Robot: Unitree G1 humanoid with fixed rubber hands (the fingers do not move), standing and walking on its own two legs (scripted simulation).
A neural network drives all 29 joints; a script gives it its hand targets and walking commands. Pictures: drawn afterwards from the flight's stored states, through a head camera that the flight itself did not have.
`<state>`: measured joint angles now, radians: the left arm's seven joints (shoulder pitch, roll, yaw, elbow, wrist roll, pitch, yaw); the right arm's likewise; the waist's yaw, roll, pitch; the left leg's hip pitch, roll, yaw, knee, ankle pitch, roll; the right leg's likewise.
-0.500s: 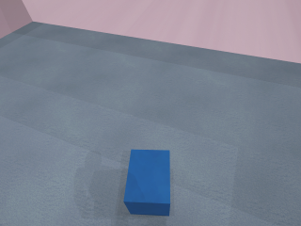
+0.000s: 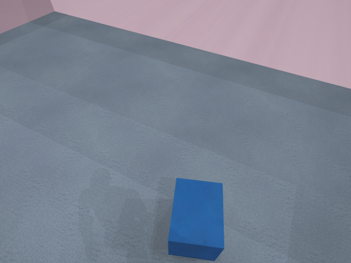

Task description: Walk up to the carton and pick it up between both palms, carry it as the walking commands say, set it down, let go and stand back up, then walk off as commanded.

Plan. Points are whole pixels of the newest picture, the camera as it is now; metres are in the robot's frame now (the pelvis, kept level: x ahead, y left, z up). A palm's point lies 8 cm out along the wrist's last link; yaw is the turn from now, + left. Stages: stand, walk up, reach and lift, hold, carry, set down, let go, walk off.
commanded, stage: walk up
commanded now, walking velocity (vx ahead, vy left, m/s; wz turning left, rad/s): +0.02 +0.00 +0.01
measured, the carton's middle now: (195, 219) +0.45 -0.05 -0.64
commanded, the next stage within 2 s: stand in 0.48 s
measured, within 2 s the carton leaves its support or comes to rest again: neither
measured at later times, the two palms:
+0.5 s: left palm out of the picture +0.01 +0.23 -0.14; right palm out of the picture +0.02 -0.24 -0.14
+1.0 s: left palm out of the picture +0.12 +0.22 -0.13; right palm out of the picture +0.11 -0.24 -0.14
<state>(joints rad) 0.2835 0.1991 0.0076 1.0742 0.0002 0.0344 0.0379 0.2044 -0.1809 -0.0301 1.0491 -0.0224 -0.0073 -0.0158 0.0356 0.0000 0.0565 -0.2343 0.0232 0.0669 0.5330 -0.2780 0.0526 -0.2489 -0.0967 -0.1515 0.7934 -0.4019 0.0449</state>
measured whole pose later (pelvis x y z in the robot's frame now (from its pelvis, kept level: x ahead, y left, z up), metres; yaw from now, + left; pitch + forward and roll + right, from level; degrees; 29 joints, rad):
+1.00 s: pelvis +0.00 -0.01 -0.02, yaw -2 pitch +3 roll +0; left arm 0.13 0.19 0.01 0.71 -0.01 0.28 0.04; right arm 0.10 -0.18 -0.03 0.75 0.01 0.26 -0.02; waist 0.01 0.01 0.05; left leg -0.37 0.00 0.13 0.63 -0.32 0.06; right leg -0.37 -0.08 -0.13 0.65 -0.32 -0.01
